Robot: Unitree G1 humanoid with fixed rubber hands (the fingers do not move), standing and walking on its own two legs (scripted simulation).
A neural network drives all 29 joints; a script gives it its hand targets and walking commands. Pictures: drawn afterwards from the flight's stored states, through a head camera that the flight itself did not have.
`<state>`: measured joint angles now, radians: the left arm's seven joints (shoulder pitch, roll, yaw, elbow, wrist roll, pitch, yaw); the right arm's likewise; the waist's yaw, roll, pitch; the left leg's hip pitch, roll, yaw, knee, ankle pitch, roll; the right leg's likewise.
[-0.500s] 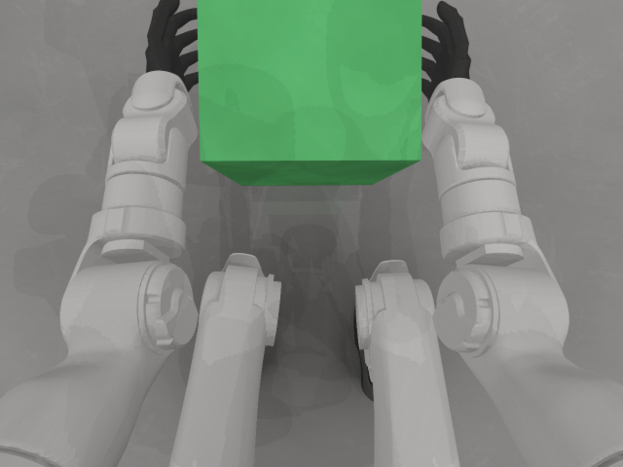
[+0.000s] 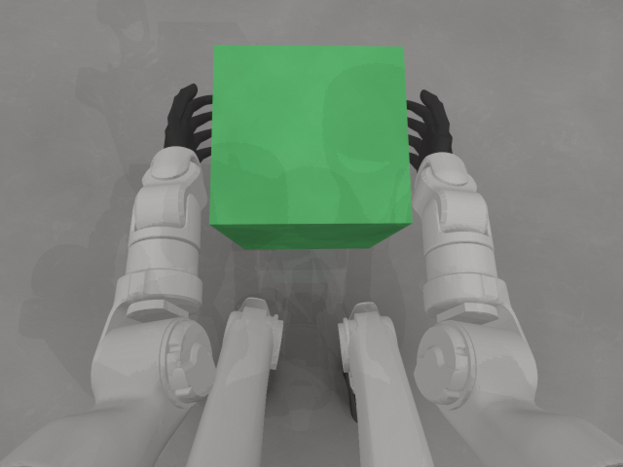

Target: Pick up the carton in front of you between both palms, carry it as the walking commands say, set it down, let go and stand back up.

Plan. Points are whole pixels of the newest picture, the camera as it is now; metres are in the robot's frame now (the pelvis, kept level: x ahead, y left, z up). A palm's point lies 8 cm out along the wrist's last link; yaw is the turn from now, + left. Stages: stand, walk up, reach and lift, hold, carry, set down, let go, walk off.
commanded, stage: reach and lift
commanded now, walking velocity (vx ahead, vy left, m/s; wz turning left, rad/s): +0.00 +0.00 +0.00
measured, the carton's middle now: (308, 168) +0.48 +0.02 -0.12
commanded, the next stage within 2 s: none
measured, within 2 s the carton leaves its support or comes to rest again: neither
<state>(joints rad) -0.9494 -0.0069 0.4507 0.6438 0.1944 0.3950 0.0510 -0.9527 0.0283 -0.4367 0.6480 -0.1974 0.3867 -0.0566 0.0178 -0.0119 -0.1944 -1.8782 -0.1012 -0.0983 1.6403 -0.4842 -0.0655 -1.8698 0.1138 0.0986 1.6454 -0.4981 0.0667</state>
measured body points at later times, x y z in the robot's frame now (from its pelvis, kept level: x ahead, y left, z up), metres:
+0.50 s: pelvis +0.05 +0.00 +0.15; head +0.17 +0.00 +0.58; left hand +0.44 +0.16 +0.10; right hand +0.44 -0.14 +0.10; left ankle +0.10 +0.13 -0.49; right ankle +0.10 -0.13 -0.49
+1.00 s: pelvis +0.09 +0.00 +0.24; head +0.07 +0.00 +0.69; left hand +0.39 +0.16 +0.25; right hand +0.40 -0.15 +0.25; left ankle +0.10 +0.13 -0.49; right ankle +0.10 -0.13 -0.49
